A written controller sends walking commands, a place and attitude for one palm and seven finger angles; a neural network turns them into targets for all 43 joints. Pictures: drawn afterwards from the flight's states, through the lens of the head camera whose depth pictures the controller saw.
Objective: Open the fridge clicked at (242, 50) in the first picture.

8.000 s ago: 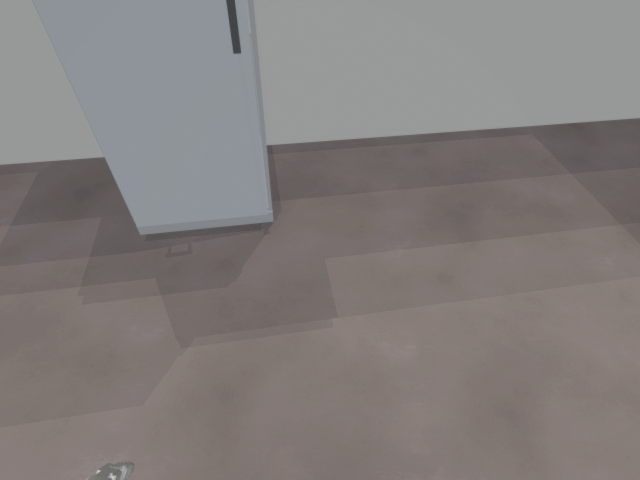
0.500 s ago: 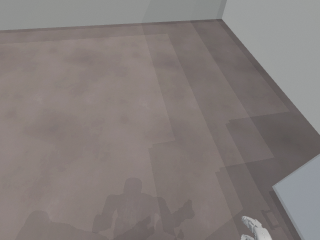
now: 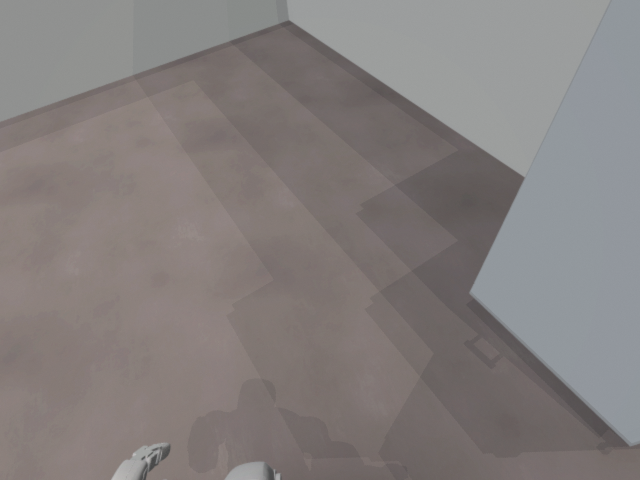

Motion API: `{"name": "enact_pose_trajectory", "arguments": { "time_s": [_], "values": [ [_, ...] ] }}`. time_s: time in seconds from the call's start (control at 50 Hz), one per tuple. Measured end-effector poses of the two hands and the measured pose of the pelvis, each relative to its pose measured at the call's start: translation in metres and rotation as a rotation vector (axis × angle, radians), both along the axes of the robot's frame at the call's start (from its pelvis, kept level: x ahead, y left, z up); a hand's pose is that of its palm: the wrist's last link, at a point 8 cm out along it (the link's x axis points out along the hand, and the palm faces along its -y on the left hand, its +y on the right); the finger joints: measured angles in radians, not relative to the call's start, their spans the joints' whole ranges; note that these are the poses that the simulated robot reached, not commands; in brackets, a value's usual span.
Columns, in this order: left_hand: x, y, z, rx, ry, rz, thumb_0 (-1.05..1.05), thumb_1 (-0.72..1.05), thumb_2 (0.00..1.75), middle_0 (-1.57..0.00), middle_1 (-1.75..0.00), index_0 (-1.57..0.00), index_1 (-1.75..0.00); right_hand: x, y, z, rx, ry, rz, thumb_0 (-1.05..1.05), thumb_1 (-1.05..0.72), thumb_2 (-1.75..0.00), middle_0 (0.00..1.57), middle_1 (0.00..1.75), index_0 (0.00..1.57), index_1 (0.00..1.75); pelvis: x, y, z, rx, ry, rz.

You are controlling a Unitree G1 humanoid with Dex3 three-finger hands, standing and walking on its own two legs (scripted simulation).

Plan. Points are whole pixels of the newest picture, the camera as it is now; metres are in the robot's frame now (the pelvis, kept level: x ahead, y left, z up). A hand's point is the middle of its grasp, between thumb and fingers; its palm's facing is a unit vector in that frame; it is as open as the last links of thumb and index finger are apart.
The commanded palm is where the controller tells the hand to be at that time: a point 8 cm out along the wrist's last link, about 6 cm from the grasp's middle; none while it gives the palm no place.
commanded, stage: turn to face it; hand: right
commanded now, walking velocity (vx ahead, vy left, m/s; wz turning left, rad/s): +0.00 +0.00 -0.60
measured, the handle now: out of the picture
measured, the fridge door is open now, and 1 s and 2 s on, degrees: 0 0 0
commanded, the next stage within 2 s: take the last steps up to it in 1.50 s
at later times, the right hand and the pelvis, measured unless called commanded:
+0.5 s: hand out of the picture +0.09 -0.21 -0.13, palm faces +0.28 +0.92 -0.26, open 7.4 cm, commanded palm none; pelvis +0.00 +0.02 +0.01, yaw -18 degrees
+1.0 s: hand out of the picture -0.14 -0.20 -0.18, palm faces +0.60 +0.75 -0.28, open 7.4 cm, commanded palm none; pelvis -0.02 +0.00 +0.00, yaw -36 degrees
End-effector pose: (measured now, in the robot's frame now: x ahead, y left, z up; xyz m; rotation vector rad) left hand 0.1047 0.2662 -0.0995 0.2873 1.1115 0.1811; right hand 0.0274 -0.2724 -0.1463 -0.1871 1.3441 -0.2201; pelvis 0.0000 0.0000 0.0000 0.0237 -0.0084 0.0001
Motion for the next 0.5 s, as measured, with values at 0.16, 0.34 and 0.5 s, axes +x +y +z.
{"name": "enact_pose_trajectory", "arguments": {
  "time_s": [0.16,0.34,0.5],
  "values": [
    [0.006,-0.031,0.011,-0.011,0.032,-0.072,0.01,0.91,0.89,-0.21,-0.3,-0.2,-0.3,0.014,-0.015,0.022,0.008,-0.114,-0.059,0.01,-0.91,-0.9,0.2,0.3,0.2,0.3,0.001,-0.014,0.017,0.02,0.006,-0.091],
    [-0.008,-0.032,0.0,-0.041,0.106,-0.109,0.01,0.91,0.89,-0.21,-0.3,-0.21,-0.3,0.041,-0.006,0.037,-0.006,-0.242,-0.105,0.01,-0.91,-0.9,0.2,0.3,0.2,0.3,-0.001,-0.005,0.018,0.021,0.013,-0.206],
    [-0.014,-0.002,-0.021,-0.064,0.182,-0.149,0.01,0.91,0.89,-0.21,-0.3,-0.21,-0.3,0.041,0.021,0.051,-0.053,-0.319,-0.156,0.01,-0.91,-0.9,0.2,0.3,0.2,0.3,-0.002,0.024,0.012,0.001,0.028,-0.309]
  ]
}}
